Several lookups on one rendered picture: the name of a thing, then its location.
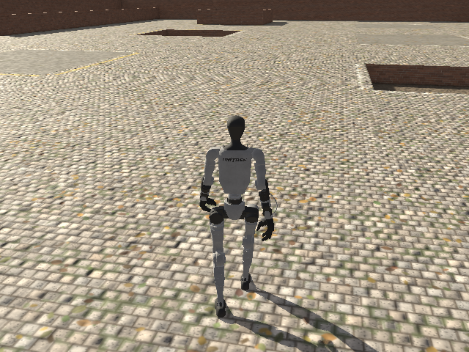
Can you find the left robot hand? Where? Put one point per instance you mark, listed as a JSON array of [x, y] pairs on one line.
[[209, 202]]

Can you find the robot right upper arm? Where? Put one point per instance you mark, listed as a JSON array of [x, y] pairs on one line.
[[260, 169]]

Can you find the robot right foot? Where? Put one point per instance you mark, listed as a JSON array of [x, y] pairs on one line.
[[245, 284]]

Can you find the right robot forearm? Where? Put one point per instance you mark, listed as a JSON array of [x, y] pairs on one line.
[[265, 202]]

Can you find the right robot shin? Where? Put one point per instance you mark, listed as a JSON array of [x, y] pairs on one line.
[[247, 259]]

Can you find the right robot hand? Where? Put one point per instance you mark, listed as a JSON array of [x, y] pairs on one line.
[[270, 228]]

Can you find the robot left upper arm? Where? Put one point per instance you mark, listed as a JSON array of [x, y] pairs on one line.
[[209, 165]]

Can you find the left robot forearm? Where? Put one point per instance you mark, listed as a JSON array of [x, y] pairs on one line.
[[205, 190]]

